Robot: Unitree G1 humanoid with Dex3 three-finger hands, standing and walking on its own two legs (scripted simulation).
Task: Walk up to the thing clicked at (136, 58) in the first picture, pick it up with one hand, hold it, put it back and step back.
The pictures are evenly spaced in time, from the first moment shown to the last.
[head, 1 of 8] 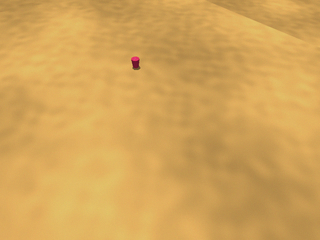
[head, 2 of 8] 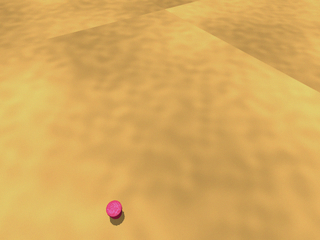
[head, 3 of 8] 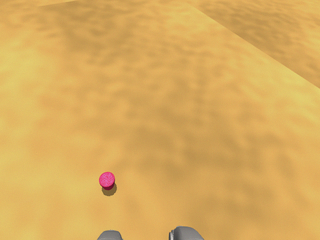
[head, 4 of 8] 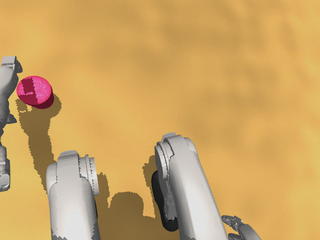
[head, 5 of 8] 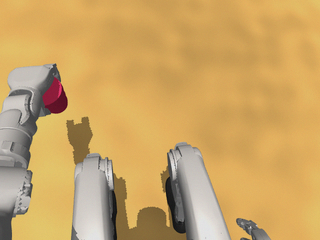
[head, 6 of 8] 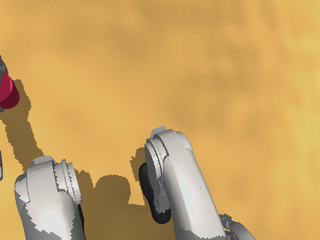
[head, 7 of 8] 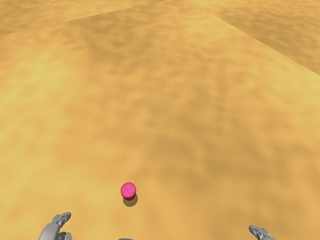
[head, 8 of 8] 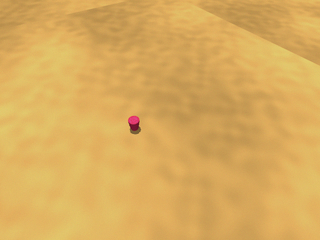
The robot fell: no
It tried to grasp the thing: yes
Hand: left
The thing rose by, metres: 0.65
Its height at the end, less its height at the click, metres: +0.00
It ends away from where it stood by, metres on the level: 0.01
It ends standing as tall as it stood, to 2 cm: yes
